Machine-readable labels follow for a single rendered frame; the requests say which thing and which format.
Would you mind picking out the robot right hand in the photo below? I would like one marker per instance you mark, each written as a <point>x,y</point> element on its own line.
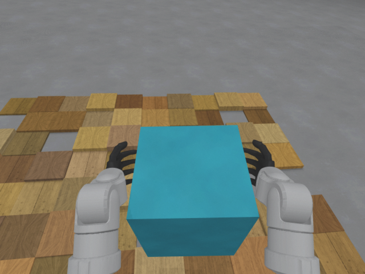
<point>264,159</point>

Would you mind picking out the carton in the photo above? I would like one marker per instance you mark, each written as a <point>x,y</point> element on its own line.
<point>191,192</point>

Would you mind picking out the robot left hand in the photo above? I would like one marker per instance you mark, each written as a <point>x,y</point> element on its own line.
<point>115,159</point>

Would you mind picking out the robot right forearm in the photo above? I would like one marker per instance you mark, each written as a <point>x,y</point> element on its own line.
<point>290,242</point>

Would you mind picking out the robot left forearm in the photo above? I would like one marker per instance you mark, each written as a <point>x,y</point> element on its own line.
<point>97,219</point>

